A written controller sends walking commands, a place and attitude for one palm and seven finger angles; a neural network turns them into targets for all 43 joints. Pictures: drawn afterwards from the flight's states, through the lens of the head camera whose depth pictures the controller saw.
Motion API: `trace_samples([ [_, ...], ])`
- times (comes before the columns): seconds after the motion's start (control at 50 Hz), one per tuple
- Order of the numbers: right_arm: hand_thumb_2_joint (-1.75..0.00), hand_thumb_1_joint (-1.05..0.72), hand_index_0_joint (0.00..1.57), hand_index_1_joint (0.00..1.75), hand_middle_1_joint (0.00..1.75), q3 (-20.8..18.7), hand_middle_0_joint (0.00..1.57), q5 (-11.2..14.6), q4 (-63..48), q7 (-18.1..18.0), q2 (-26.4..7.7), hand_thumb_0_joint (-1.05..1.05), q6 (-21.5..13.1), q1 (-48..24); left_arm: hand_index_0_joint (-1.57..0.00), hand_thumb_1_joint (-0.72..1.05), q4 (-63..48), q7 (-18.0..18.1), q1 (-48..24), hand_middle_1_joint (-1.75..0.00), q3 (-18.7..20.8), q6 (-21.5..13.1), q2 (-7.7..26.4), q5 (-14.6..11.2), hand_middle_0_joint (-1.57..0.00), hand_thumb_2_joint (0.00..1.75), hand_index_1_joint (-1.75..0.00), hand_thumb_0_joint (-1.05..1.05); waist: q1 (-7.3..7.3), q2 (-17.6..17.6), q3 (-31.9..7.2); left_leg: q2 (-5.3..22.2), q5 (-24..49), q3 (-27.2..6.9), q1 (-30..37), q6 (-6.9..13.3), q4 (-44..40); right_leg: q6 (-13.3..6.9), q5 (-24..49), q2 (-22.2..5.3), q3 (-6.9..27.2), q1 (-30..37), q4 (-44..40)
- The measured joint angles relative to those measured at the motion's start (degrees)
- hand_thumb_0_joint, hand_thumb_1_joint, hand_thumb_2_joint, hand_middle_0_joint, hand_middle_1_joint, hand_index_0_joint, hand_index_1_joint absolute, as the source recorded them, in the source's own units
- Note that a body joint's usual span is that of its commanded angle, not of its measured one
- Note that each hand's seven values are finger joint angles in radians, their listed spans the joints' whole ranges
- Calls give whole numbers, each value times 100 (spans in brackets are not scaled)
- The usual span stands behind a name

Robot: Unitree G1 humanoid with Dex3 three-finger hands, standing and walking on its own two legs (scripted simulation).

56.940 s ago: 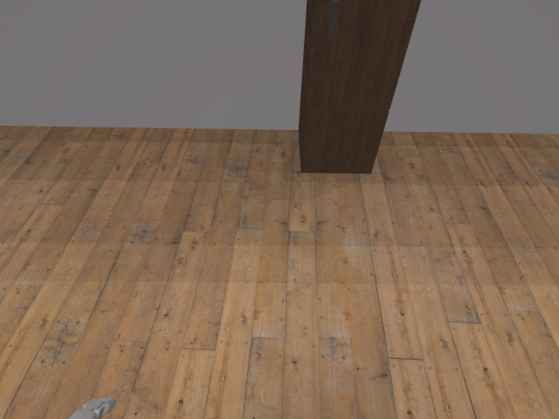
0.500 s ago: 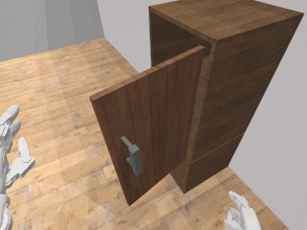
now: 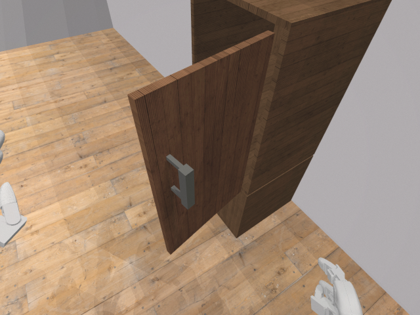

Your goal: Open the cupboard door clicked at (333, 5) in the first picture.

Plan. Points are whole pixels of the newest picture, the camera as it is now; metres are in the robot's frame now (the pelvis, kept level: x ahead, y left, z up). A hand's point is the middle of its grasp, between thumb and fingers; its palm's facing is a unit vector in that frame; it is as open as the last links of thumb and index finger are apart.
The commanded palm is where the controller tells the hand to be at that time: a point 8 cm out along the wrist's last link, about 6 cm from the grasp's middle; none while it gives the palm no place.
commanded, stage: step back with the hand held close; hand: left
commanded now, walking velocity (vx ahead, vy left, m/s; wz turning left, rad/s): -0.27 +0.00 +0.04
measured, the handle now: (180, 182) +0.36 +0.09 +0.04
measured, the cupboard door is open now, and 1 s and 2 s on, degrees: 100 100 100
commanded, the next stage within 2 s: stop stepping back and stand still in 0.58 s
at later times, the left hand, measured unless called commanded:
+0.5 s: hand out of the picture +0.13 +0.27 +0.19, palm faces +0.47 -0.76 -0.44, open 7.4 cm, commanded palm +0.07 +0.29 +0.19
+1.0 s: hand out of the picture +0.03 +0.22 +0.16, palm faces +0.36 -0.79 -0.49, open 7.4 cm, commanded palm -0.02 +0.25 +0.19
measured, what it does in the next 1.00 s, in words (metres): walks backwards: right foot, then left foot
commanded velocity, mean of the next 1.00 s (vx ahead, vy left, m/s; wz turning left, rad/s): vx -0.18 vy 0.02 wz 0.02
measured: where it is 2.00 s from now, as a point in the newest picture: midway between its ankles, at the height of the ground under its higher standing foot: outside the picture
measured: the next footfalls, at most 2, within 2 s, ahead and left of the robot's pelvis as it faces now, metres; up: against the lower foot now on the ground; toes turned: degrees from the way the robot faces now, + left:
right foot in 0.60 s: -0.13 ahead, -0.12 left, +0.00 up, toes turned -3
left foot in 0.78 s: -0.01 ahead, +0.06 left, +0.00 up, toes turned -2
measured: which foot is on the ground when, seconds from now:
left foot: down 0.00-0.64, up 0.66-0.76, down 0.78-0.96, up 0.98-1.00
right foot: down 0.00-0.26, up 0.28-0.58, down 0.60-1.00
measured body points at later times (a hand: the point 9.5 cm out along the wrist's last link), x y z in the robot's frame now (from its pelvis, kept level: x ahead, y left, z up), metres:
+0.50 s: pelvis -0.07 +0.00 +0.01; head -0.05 +0.03 +0.46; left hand +0.10 +0.31 +0.21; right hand +0.09 -0.22 -0.07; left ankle +0.04 +0.08 -0.73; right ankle -0.18 -0.14 -0.68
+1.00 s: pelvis -0.17 -0.04 +0.00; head -0.18 -0.04 +0.45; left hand +0.01 +0.26 +0.19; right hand -0.02 -0.30 -0.07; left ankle -0.07 +0.06 -0.71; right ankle -0.17 -0.12 -0.73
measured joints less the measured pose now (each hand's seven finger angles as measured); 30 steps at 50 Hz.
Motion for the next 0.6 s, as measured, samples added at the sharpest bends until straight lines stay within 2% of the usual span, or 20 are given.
trace_samples([
  [0.12, -89, -90, 20, 30, 30, 51, 21, -37, 23, 41, 19, 1, -96, 69, -21, 89, 90, 18, -232, -30, -56, -87, -236, 130, -22, 90, -30, 1, 45, 69, 24, 52, -392, -66, -391, 16, 593, -27, 11, 28, -86, -226, 251],
  [0.18, -89, -90, 20, 30, 30, 69, 21, -55, 99, 77, 10, 1, -122, 79, -21, 89, -21, 66, -319, -30, -113, -130, -282, 101, -22, 90, -30, 1, 20, 13, 48, 38, -731, -139, -626, -72, 795, -51, 127, 24, -136, -343, 189],
  [0.22, -89, -90, 20, 30, 30, 87, 21, -62, 144, 85, 0, 1, -124, 66, -21, 89, -162, 103, -338, -30, -134, -171, -238, 65, -22, 90, -30, 1, -25, -58, 110, 22, -637, -162, -726, -101, 808, -48, 166, 2, -164, -421, 189],
  [0.26, -89, -90, 20, 30, 30, 97, 21, -71, 149, 68, -8, 1, -125, 70, -21, 89, -293, 120, -303, -30, -109, -215, -157, 44, -22, 90, -30, 1, -71, -80, 167, 50, -216, -160, -770, -12, 694, -8, -196, 35, -160, -542, 349],
  [0.28, -89, -90, 20, 30, 30, 81, 21, -84, 134, 50, -12, 1, -145, 87, -21, 89, -330, 119, -287, -30, -78, -233, -110, 62, -22, 90, -30, 1, -106, -16, 200, 105, 97, -189, -783, 46, 621, 30, -490, 127, -127, -646, 698],
  [0.32, -89, -90, 20, 30, 30, 7, 21, -128, 195, 31, 75, 1, -236, 131, -21, 89, -376, 120, -277, -30, 27, -233, 38, 89, -22, 90, -30, 1, -169, 63, 241, 158, 424, -288, -773, 84, 475, 49, -1058, 318, 18, -805, 1913],
  [0.36, -89, -90, 20, 30, 30, -19, 21, -125, 322, 68, 194, 1, -310, 182, -21, 89, -398, 139, -221, -30, 167, -276, 159, 71, -22, 90, -30, 1, -157, 92, 159, 214, 488, -358, -742, 59, 228, 56, -1376, 467, 105, -741, 2749],
  [0.38, -89, -90, 20, 30, 30, -11, 21, -119, 373, 88, 242, 1, -343, 204, -21, 89, -405, 160, -161, -30, 242, -302, 190, 40, -22, 90, -30, 1, -132, 104, 86, 258, 553, -367, -736, 40, 79, 66, -1454, 493, 94, -618, 2890],
  [0.44, -89, -90, 20, 30, 30, 50, 21, -124, 494, 150, 360, 1, -440, 208, -21, 89, -414, 247, 48, -30, 366, -298, 170, -73, -22, 90, -30, 1, -41, 97, -153, 390, 863, -301, -738, -28, -423, 70, -1737, 424, -11, -28, 2392],
  [0.52, -89, -90, 20, 30, 30, 140, 21, -166, 549, 196, 412, 1, -556, 45, -21, 89, -304, 240, -23, -30, 122, -137, -24, -177, -21, 90, -30, 1, 20, 77, -302, 465, 1373, -208, -798, -121, -1104, -3, -1943, 356, -120, 823, 936],
  [0.56, -89, -90, 20, 30, 30, 168, 21, -187, 525, 220, 397, 1, -574, -110, -21, 89, -264, 183, -131, -30, -35, -84, -53, -220, -21, 90, -30, 1, 28, 46, -285, 451, 1615, -164, -899, -169, -1322, -79, -1593, 333, -178, 1219, -26],
  [0.6, -89, -90, 20, 30, 30, 200, 21, -195, 450, 243, 404, 1, -526, -325, -21, 89, -350, 107, -156, -30, -44, -84, 96, -259, -21, 90, -30, 1, 64, -142, -200, 389, 1744, 8, -1095, -218, -1287, -173, -1069, 215, -115, 1490, -852],
])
